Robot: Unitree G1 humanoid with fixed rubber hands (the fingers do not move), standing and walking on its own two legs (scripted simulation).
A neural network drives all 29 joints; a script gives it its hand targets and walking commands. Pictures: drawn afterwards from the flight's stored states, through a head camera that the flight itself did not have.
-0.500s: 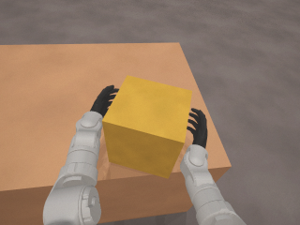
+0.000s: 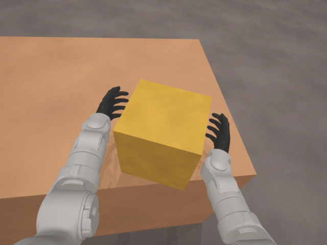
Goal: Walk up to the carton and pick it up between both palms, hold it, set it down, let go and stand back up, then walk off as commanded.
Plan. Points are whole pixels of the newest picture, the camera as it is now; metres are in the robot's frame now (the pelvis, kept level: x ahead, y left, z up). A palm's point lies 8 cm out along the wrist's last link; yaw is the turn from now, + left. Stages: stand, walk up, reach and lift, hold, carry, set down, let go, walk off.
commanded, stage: set down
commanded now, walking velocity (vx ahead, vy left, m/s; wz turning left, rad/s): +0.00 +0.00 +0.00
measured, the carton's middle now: (163, 136) +0.39 -0.01 +0.02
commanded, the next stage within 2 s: none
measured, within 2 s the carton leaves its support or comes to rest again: neither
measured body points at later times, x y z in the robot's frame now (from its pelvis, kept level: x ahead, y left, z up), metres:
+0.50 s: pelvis -0.01 +0.00 +0.00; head +0.03 +0.04 +0.44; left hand +0.45 +0.16 +0.09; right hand +0.35 -0.18 +0.07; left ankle +0.01 +0.10 -0.74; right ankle +0.02 -0.16 -0.74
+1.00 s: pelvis -0.02 +0.00 +0.00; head +0.00 +0.04 +0.44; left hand +0.43 +0.19 +0.13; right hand +0.34 -0.20 +0.11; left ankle +0.01 +0.10 -0.74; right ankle +0.02 -0.16 -0.74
